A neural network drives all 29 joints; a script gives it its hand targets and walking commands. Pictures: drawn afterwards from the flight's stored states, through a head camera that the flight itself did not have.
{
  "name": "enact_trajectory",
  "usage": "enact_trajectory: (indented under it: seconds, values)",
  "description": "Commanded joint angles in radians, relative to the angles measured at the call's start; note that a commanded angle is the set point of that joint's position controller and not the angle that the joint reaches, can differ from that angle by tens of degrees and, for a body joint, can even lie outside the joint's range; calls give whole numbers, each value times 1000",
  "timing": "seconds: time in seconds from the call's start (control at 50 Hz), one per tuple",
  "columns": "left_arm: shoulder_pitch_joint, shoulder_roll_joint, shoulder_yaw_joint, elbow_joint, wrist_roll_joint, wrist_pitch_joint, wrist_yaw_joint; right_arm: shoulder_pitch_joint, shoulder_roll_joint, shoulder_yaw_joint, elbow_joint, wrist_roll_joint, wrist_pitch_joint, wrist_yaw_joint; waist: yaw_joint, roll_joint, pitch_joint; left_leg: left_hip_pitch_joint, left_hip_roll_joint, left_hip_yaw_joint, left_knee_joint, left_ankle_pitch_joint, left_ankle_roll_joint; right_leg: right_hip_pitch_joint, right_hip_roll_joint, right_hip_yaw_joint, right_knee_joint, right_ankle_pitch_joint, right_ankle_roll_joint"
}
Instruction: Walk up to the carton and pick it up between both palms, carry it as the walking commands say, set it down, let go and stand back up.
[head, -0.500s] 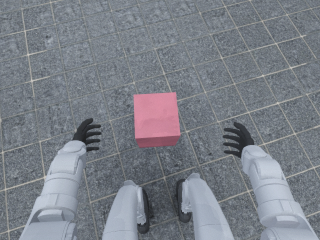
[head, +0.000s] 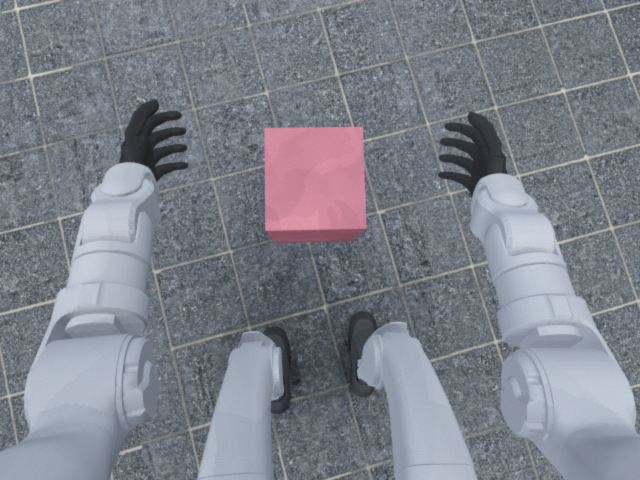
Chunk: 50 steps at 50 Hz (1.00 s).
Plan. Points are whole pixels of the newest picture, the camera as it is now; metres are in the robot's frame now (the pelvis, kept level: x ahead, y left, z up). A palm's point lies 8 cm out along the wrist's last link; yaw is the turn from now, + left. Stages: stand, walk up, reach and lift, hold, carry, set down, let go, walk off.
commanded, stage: reach and lift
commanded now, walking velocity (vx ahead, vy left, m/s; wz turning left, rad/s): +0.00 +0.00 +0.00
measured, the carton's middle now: (313, 191) +0.53 +0.00 -0.54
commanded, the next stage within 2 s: none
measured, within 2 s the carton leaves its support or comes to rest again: neither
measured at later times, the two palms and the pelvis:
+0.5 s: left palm (152, 123) +0.53 +0.22 -0.14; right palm (446, 115) +0.53 -0.17 -0.14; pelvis +0.00 +0.00 -0.02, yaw +1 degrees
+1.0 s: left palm (191, 167) +0.52 +0.21 -0.30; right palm (409, 155) +0.53 -0.16 -0.30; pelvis -0.03 -0.01 -0.16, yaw +2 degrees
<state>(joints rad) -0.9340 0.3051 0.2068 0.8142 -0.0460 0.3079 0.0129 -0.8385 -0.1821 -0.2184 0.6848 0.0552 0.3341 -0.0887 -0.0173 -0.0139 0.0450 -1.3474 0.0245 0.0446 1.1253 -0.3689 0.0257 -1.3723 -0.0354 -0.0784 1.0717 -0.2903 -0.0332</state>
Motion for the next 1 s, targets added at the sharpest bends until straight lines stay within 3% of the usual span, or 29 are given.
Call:
enact_trajectory:
  seconds: [0.0,0.2,0.38,0.52,0.68,0.86,0.98]
  values:
    - [-403,179,34,-128,-11,-93,10,-382,-134,-16,-113,2,-90,-16,24,44,-1130,404,-76,-55,-96,348,-30,592,73,81,-39,310,37]
    - [-614,210,65,-88,-20,-180,13,-612,-174,-46,-56,-16,-169,-42,34,33,-1311,327,-91,-45,-65,444,-36,639,79,114,8,457,42]
    - [-617,191,94,-127,5,-182,13,-644,-188,-68,-78,-49,-177,-32,46,16,-1445,353,-107,-28,-17,522,-42,642,93,106,59,527,46]
    - [-656,163,77,-121,-9,-186,42,-699,-208,-71,-45,-37,-195,-16,40,12,-1436,373,-107,-32,90,521,-51,443,112,69,149,434,54]
    - [-694,158,38,-5,-15,-205,65,-713,-221,-78,80,-37,-220,-22,19,36,-1266,176,-106,-41,261,400,-67,120,118,35,309,249,64]
    - [-756,231,10,-98,-79,-172,100,-822,-253,7,-36,66,-175,-69,43,6,-1514,43,-122,2,451,288,-55,186,115,37,515,224,66]
    - [-880,282,-50,-185,-171,-116,132,-962,-306,65,-106,152,-117,-115,32,10,-1756,165,-110,15,581,251,-38,303,101,54,639,187,49]
